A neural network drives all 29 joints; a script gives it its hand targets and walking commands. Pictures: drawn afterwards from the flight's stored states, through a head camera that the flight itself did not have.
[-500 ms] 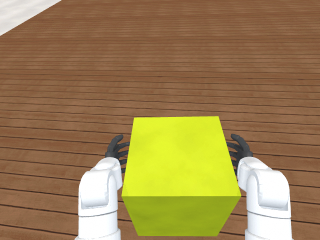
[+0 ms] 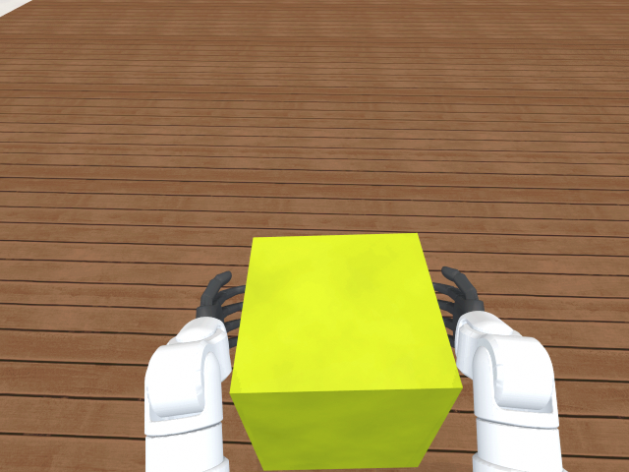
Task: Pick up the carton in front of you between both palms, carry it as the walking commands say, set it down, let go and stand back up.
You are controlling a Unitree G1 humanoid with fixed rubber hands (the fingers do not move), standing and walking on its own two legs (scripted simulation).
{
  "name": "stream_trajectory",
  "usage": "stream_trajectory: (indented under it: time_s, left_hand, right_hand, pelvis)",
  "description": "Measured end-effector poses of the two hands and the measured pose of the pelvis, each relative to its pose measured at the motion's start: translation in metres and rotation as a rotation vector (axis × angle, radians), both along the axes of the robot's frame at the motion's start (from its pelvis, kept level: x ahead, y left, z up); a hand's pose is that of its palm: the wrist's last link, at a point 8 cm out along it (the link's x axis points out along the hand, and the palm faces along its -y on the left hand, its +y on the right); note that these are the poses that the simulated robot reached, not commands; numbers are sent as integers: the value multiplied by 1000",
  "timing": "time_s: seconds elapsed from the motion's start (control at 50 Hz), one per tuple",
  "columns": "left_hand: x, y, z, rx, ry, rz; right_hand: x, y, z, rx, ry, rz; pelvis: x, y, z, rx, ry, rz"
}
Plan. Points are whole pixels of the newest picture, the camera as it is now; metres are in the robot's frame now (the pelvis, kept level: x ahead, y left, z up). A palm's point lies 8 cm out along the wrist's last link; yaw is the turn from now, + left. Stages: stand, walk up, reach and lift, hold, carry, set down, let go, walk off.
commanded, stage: carry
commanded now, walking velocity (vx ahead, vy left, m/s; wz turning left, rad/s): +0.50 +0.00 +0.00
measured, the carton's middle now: (337, 355) +0.27 +0.00 +0.01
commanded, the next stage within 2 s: none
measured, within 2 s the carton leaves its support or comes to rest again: neither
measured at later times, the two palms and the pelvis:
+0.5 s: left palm (253, 149) +0.61 +0.14 +0.10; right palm (420, 148) +0.62 -0.16 +0.09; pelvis +0.35 -0.02 -0.01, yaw +3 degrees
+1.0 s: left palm (258, 79) +0.92 +0.16 +0.09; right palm (386, 74) +0.92 -0.14 +0.10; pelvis +0.64 +0.00 +0.01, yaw +1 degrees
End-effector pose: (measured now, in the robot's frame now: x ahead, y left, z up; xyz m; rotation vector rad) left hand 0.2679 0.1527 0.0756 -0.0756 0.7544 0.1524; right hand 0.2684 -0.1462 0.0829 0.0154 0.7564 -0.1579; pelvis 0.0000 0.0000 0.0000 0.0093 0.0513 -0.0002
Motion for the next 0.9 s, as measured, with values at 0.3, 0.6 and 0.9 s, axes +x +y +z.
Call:
stream_trajectory:
  time_s: [0.3,0.6,0.9]
  left_hand:
    - [179,12,28,7,-47,-2]
    - [396,-18,19,50,11,76]
    - [595,-4,42,36,-101,25]
  right_hand:
    - [180,12,29,-8,-46,12]
    - [418,-18,3,68,12,61]
    - [601,-4,30,46,-102,19]
  pelvis:
    - [188,10,30,-39,13,14]
    - [404,-34,14,-6,3,74]
    - [596,-7,15,-4,-5,37]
